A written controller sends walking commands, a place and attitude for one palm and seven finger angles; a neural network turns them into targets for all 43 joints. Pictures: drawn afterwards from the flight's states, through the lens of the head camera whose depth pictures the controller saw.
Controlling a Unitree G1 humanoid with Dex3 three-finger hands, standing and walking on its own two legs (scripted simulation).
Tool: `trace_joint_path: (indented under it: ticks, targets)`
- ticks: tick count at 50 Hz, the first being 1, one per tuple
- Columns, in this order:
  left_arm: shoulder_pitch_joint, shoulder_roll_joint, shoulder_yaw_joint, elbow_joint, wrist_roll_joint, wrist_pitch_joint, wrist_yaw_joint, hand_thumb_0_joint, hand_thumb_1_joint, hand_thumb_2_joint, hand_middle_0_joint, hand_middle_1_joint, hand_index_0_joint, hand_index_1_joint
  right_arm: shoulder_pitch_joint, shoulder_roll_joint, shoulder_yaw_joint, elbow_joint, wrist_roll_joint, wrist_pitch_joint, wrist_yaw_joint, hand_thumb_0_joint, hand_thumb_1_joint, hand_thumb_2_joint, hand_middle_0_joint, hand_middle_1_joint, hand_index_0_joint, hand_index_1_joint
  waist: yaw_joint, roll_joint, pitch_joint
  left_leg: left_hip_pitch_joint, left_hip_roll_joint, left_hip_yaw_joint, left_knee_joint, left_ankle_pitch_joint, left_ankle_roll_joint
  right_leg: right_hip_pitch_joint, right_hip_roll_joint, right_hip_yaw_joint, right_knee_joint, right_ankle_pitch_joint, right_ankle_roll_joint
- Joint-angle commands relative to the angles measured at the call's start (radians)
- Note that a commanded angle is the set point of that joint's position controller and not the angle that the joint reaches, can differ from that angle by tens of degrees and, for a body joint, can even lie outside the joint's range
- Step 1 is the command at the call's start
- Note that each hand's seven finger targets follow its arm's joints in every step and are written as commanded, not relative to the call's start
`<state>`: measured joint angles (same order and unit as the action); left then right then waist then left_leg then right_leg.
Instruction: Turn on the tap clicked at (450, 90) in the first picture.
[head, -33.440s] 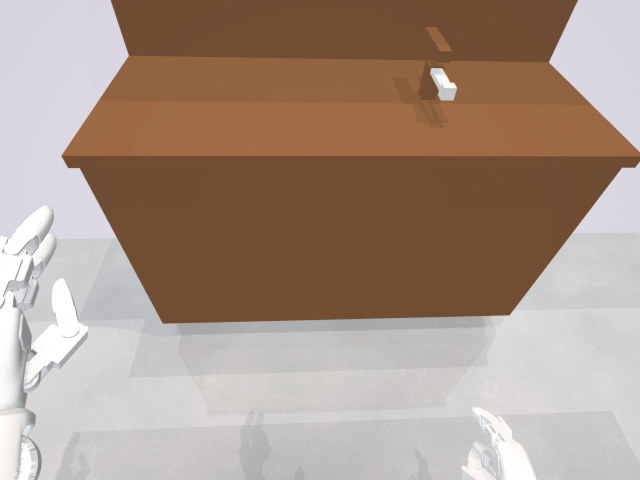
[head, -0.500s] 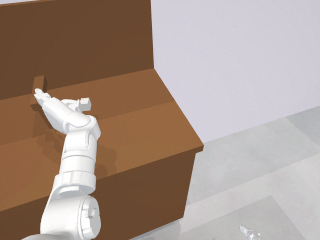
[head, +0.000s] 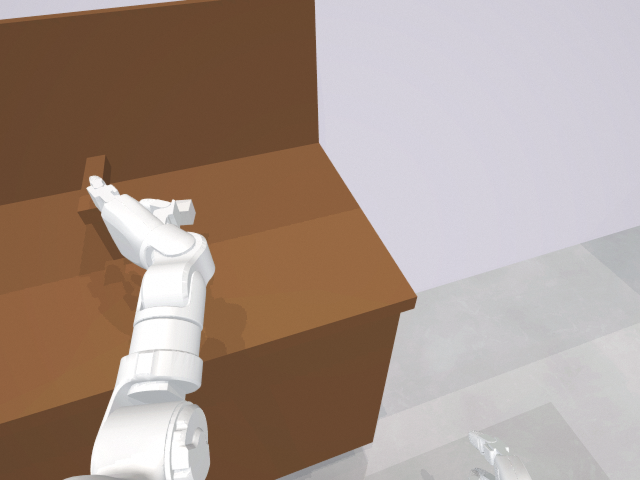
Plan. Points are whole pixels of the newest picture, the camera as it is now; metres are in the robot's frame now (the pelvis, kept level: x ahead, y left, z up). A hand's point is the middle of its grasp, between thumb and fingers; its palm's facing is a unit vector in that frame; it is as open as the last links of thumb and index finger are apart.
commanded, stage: draw the hand back beside the body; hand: left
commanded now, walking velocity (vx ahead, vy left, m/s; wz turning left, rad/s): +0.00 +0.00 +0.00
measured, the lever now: (184, 212) +0.47 +0.25 +0.09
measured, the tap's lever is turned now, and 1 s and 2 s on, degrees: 76 76 76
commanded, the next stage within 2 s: step back with the hand held close in 1.54 s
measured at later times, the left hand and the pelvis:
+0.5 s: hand (144, 264) +0.30 +0.22 +0.16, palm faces +0.35 -0.91 -0.24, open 7.7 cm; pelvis -0.01 +0.00 +0.01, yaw -3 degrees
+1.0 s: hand (107, 307) +0.25 +0.24 +0.16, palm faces +0.31 -0.91 -0.27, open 7.5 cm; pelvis +0.00 +0.02 +0.01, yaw -2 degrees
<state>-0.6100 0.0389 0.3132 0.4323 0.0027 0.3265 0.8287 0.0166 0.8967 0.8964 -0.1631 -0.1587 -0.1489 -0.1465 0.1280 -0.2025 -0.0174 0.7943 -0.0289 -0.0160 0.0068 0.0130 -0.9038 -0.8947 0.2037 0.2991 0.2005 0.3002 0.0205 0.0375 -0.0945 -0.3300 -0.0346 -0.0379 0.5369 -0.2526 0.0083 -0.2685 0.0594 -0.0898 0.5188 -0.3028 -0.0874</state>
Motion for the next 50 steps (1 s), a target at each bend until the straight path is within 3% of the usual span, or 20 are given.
trace_joint_path:
  ticks: [1,3,4,5,7,8,11,13,14,15,17,18,19,26,28,31,33,39,45,50]
  targets:
    - [-0.501,0.151,-0.058,-0.199,0.042,-0.056,0.010,0.000,0.900,0.900,-0.150,-0.150,-0.150,-0.150,-0.126,-0.114,-0.027,-0.133,0.006,-0.049,-0.007,0.000,-0.900,-0.900,0.200,0.300,0.200,0.300,-0.014,-0.042,-0.255,0.123,0.022,0.011,-0.027,0.267,-0.005,0.072,-0.066,0.046,-0.080,0.282,0.063]
    - [-0.481,0.197,-0.015,-0.151,0.033,-0.049,0.008,0.000,0.900,0.900,-0.150,-0.150,-0.150,-0.150,-0.121,-0.121,-0.028,-0.129,0.010,-0.042,-0.013,0.000,-0.900,-0.900,0.200,0.300,0.200,0.300,-0.009,-0.064,-0.240,0.109,0.018,0.008,-0.037,0.236,0.001,0.072,-0.065,0.048,-0.092,0.254,0.067]
    - [-0.413,0.139,-0.221,-0.265,0.082,-0.062,-0.158,0.000,0.900,0.900,-0.151,-0.153,-0.151,-0.153,-0.079,-0.150,-0.024,-0.152,0.011,-0.004,-0.033,0.000,-0.900,-0.900,0.200,0.300,0.200,0.300,-0.061,-0.101,-0.242,0.149,0.016,0.023,-0.038,0.270,0.016,0.097,-0.065,0.083,-0.054,0.366,0.061]
    - [-0.377,0.214,-0.142,-0.281,0.064,-0.070,-0.230,0.000,0.900,0.900,-0.152,-0.156,-0.152,-0.156,-0.069,-0.147,-0.029,-0.179,0.024,0.007,-0.052,0.000,-0.900,-0.900,0.200,0.300,0.200,0.300,-0.041,-0.103,-0.274,0.161,0.012,0.029,-0.037,0.287,0.031,0.129,-0.067,0.091,-0.064,0.436,0.065]
    - [-0.280,0.253,-0.141,-0.356,0.023,-0.085,-0.360,0.000,0.900,0.900,-0.154,-0.162,-0.154,-0.162,-0.070,-0.136,-0.013,-0.218,0.041,0.034,-0.081,0.000,-0.900,-0.900,0.200,0.300,0.200,0.300,-0.024,-0.104,-0.269,0.171,0.010,0.030,-0.055,0.297,0.036,0.195,-0.075,0.110,-0.071,0.541,0.080]
    - [-0.166,0.312,-0.083,-0.352,-0.012,-0.093,-0.428,0.000,0.900,0.900,-0.155,-0.165,-0.155,-0.165,-0.069,-0.139,-0.010,-0.225,0.050,0.051,-0.093,0.000,-0.900,-0.900,0.200,0.300,0.200,0.300,-0.002,-0.098,-0.254,0.163,0.013,0.026,-0.071,0.283,0.035,0.222,-0.069,0.113,-0.080,0.535,0.076]
    - [-0.020,0.334,0.010,-0.446,-0.114,-0.065,-0.461,0.000,0.900,0.900,-0.158,-0.174,-0.158,-0.174,-0.127,-0.120,0.014,-0.275,0.072,0.057,-0.111,0.000,-0.900,-0.900,0.200,0.300,0.200,0.300,0.048,-0.104,-0.215,0.159,0.015,0.035,-0.101,0.248,0.031,0.282,-0.082,0.130,-0.124,0.553,0.099]
    - [0.050,0.364,0.054,-0.535,-0.114,-0.036,-0.422,0.000,0.900,0.900,-0.160,-0.180,-0.160,-0.180,-0.160,-0.116,0.017,-0.280,0.075,0.055,-0.108,0.000,-0.900,-0.900,0.200,0.300,0.200,0.300,0.069,-0.063,-0.189,0.162,0.018,0.034,-0.111,0.250,0.026,0.281,-0.078,0.126,-0.131,0.511,0.093]
    - [0.217,0.504,0.013,-0.438,-0.094,-0.119,-0.542,0.000,0.900,0.900,-0.161,-0.183,-0.161,-0.183,-0.072,-0.146,0.004,-0.253,0.052,0.052,-0.081,0.000,-0.900,-0.900,0.200,0.300,0.200,0.300,-0.005,-0.100,-0.095,0.160,0.049,0.024,-0.131,0.208,0.029,0.271,-0.096,0.131,-0.139,0.534,0.105]
    - [0.237,0.530,0.046,-0.480,-0.110,-0.180,-0.592,0.000,0.900,0.900,-0.162,-0.186,-0.162,-0.186,-0.088,-0.140,0.001,-0.285,0.062,0.044,-0.071,0.000,-0.900,-0.900,0.200,0.300,0.200,0.300,0.026,-0.075,-0.110,0.157,0.041,0.032,-0.135,0.200,0.035,0.286,-0.093,0.140,-0.145,0.514,0.103]
    - [0.146,0.535,-0.003,-0.643,-0.110,-0.290,-0.646,0.000,0.900,0.900,-0.164,-0.192,-0.164,-0.192,-0.117,-0.132,0.002,-0.311,0.067,0.008,-0.065,0.000,-0.900,-0.900,0.200,0.300,0.200,0.300,0.009,0.025,-0.097,0.210,0.035,0.037,-0.147,0.177,0.040,0.258,-0.090,0.153,-0.180,0.429,0.092]
    - [0.117,0.545,-0.010,-0.699,-0.109,-0.329,-0.658,0.000,0.900,0.900,-0.165,-0.195,-0.165,-0.195,-0.123,-0.135,-0.001,-0.307,0.067,-0.010,-0.065,0.000,-0.900,-0.900,0.200,0.300,0.200,0.300,0.005,0.102,-0.074,0.245,0.032,0.038,-0.152,0.167,0.039,0.221,-0.081,0.151,-0.205,0.358,0.079]
    - [0.095,0.532,-0.034,-0.715,-0.104,-0.359,-0.664,0.000,0.900,0.900,-0.166,-0.198,-0.166,-0.198,-0.122,-0.137,0.000,-0.307,0.065,-0.030,-0.063,0.000,-0.900,-0.900,0.200,0.300,0.200,0.300,-0.007,0.109,-0.058,0.272,0.034,0.036,-0.152,0.157,0.040,0.186,-0.074,0.150,-0.222,0.312,0.074]
    - [0.222,0.409,-0.154,-0.574,-0.099,-0.450,-0.696,0.000,0.900,0.900,-0.173,-0.219,-0.173,-0.219,-0.106,-0.147,-0.005,-0.274,0.063,-0.081,-0.067,0.000,-0.900,-0.900,0.200,0.300,0.200,0.300,-0.019,-0.056,0.026,0.298,0.031,0.022,-0.183,0.065,0.053,0.126,-0.063,0.143,-0.275,0.139,0.073]
    - [0.284,0.451,-0.103,-0.558,-0.097,-0.466,-0.699,0.000,0.900,0.900,-0.175,-0.225,-0.175,-0.225,-0.107,-0.155,-0.009,-0.266,0.061,-0.077,-0.066,0.000,-0.900,-0.900,0.200,0.300,0.200,0.300,-0.004,-0.080,0.012,0.298,0.028,0.018,-0.189,0.075,0.055,0.146,-0.064,0.141,-0.288,0.151,0.072]
    - [0.379,0.485,-0.051,-0.637,-0.098,-0.485,-0.706,0.000,0.900,0.900,-0.178,-0.234,-0.178,-0.234,-0.110,-0.148,-0.005,-0.281,0.055,-0.071,-0.060,0.000,-0.900,-0.900,0.200,0.300,0.200,0.300,0.014,-0.019,-0.054,0.307,0.032,0.017,-0.194,0.147,0.049,0.224,-0.071,0.135,-0.253,0.257,0.064]
    - [0.427,0.518,-0.005,-0.653,-0.099,-0.486,-0.710,0.000,0.900,0.900,-0.180,-0.240,-0.180,-0.240,-0.113,-0.148,-0.004,-0.279,0.051,-0.063,-0.056,0.000,-0.900,-0.900,0.200,0.300,0.200,0.300,0.022,0.004,-0.034,0.301,0.033,0.017,-0.194,0.175,0.045,0.229,-0.069,0.130,-0.259,0.292,0.061]
    - [0.517,0.485,-0.010,-0.760,-0.101,-0.491,-0.720,0.000,0.900,0.900,-0.186,-0.258,-0.186,-0.258,-0.118,-0.129,0.002,-0.310,0.044,-0.064,-0.056,0.000,-0.900,-0.900,0.200,0.300,0.200,0.300,0.021,0.033,-0.004,0.310,0.044,0.016,-0.199,0.183,0.040,0.217,-0.062,0.118,-0.259,0.270,0.051]
    - [0.622,0.451,-0.028,-0.806,-0.103,-0.486,-0.727,0.000,0.900,0.900,-0.192,-0.276,-0.192,-0.276,-0.118,-0.132,-0.001,-0.311,0.043,-0.071,-0.050,0.000,-0.900,-0.900,0.200,0.300,0.200,0.300,0.018,-0.008,0.040,0.310,0.052,0.008,-0.196,0.183,0.039,0.186,-0.058,0.112,-0.264,0.257,0.051]
    - [0.681,0.461,-0.013,-0.885,-0.096,-0.495,-0.721,0.000,0.900,0.900,-0.197,-0.291,-0.197,-0.291,-0.115,-0.137,-0.004,-0.309,0.038,-0.081,-0.052,0.000,-0.900,-0.900,0.200,0.300,0.200,0.300,0.024,0.019,0.014,0.319,0.051,-0.003,-0.194,0.197,0.037,0.198,-0.059,0.108,-0.254,0.258,0.046]
